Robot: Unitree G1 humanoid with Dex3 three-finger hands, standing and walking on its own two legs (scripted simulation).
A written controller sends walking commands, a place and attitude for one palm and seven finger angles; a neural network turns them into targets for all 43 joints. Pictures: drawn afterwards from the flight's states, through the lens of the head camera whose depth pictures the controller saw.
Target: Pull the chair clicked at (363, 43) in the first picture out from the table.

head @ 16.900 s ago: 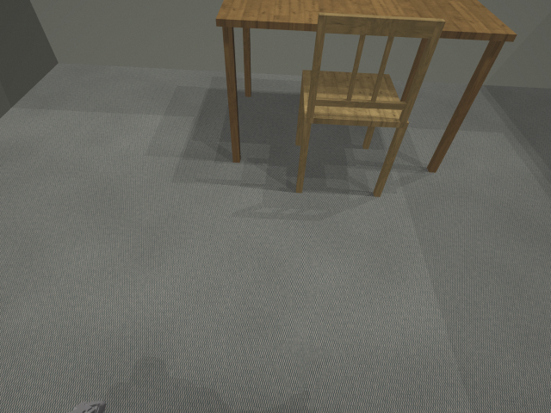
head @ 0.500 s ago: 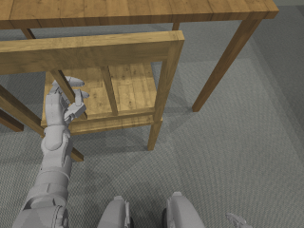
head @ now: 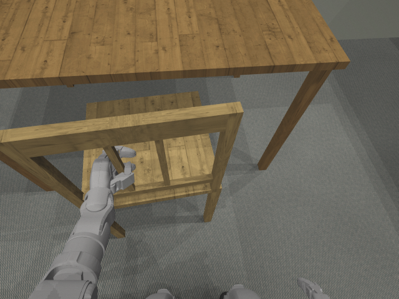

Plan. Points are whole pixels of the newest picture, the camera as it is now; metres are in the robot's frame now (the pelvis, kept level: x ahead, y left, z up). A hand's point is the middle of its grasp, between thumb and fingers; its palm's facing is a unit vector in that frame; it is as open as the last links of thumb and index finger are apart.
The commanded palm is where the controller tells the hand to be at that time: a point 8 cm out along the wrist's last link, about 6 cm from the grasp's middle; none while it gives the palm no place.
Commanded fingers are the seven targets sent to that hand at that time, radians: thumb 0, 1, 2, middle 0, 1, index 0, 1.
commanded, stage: step backward, pulling the chair out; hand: left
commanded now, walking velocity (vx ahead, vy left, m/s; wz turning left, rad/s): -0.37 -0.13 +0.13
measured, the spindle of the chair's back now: (121, 169) +0.40 +0.18 -0.08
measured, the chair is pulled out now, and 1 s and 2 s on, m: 0.04 0.19 0.24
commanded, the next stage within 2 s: none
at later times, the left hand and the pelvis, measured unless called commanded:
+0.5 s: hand (141, 202) +0.32 +0.12 -0.05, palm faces +0.06 -0.99 -0.15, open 4.9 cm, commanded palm +0.30 +0.17 -0.05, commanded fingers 0.00 0.90 0.90 -0.50 -1.45 -0.50 -1.45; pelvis -0.05 -0.02 +0.02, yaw +0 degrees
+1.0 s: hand (144, 243) +0.23 +0.11 -0.05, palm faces +0.03 -0.98 -0.17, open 4.9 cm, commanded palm +0.24 +0.16 -0.04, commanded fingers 0.00 0.90 0.90 -0.50 -1.45 -0.50 -1.45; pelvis -0.11 -0.02 +0.01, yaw +2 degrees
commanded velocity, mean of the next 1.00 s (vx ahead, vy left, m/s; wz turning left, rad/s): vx -0.38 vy -0.02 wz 0.13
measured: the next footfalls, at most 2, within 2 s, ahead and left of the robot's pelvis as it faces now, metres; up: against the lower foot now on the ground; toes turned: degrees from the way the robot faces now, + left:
left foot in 1.42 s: -0.10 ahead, +0.10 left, +0.00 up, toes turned +4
right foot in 1.98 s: -0.12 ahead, -0.15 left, +0.00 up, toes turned +2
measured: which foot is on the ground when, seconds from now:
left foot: down 0.00-1.00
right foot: down 0.00-1.00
